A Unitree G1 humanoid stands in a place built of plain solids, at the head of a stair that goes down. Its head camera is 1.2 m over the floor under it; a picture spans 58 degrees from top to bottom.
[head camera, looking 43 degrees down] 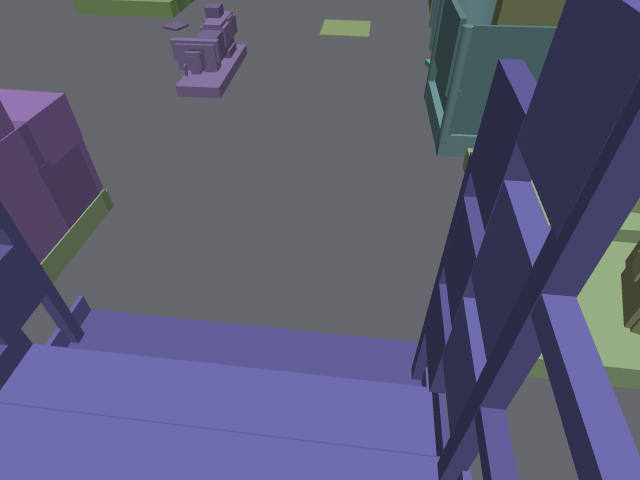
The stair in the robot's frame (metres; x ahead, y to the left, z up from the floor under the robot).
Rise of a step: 0.18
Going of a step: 0.30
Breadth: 1.50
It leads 7 degrees to the right of straight ahead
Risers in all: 3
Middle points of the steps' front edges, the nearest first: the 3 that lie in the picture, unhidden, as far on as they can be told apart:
0.53 0.38 0.00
0.83 0.34 -0.18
1.13 0.31 -0.36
